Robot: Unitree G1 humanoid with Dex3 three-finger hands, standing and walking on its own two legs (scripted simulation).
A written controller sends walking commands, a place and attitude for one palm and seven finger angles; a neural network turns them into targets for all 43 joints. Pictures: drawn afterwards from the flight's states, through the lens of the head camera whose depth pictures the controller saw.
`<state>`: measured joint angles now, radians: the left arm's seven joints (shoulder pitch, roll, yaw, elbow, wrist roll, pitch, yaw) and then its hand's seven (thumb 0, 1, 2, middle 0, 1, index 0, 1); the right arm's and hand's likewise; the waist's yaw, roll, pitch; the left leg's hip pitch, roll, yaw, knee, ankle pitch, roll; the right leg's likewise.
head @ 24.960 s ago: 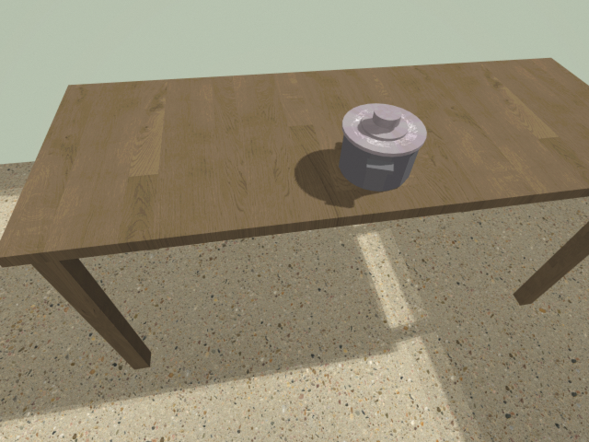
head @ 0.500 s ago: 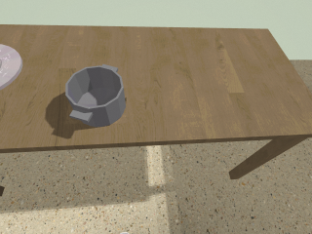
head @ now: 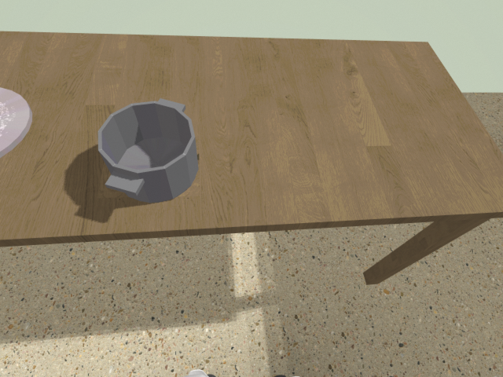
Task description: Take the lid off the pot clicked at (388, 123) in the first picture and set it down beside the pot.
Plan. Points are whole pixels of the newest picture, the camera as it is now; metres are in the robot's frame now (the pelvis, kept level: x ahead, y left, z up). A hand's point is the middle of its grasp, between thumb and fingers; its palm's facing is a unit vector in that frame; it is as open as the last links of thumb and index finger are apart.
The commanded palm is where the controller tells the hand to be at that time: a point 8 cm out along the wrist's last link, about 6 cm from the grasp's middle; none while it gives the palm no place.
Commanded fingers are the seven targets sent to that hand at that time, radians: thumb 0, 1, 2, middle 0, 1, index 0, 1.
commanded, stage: lower the lid onto the table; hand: left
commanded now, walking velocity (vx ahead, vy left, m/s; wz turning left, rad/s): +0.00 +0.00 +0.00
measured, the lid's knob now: out of the picture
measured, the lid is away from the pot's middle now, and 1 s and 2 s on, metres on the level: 0.24 0.23 0.25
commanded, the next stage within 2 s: none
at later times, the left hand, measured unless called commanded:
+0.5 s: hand out of the picture +0.45 +0.38 +0.12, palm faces -0.46 -0.13 -0.88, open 8.3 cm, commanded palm +0.52 +0.38 +0.19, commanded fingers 0.00 0.50 1.05 -0.78 -1.09 -0.83 -1.10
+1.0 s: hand out of the picture +0.46 +0.38 +0.09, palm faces -0.49 -0.12 -0.86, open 8.3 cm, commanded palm +0.54 +0.39 +0.15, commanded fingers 0.00 0.50 1.05 -0.78 -1.09 -0.83 -1.10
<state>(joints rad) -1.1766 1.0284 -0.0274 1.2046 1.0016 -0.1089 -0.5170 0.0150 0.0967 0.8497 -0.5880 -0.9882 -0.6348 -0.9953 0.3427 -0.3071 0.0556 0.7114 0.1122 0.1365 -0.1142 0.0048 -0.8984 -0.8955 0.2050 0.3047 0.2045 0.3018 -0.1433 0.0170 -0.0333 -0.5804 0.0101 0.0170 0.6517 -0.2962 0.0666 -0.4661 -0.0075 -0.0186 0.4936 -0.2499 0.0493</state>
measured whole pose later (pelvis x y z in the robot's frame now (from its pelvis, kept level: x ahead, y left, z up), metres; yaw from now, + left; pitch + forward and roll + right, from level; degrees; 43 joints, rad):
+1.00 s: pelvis -0.01 +0.02 -0.01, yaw -1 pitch +16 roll -5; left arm -1.10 1.00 -0.01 1.21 1.02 -0.21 -0.45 0.01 0.10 0.85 -0.58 -0.99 -0.63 -1.00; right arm 0.37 -0.30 0.06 0.71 0.10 0.13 -0.14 0.00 -0.90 -0.90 0.21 0.30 0.21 0.30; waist -0.16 0.02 -0.06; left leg -0.71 0.01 0.03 0.76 -0.34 0.09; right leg -0.59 -0.01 0.00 0.59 -0.28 0.03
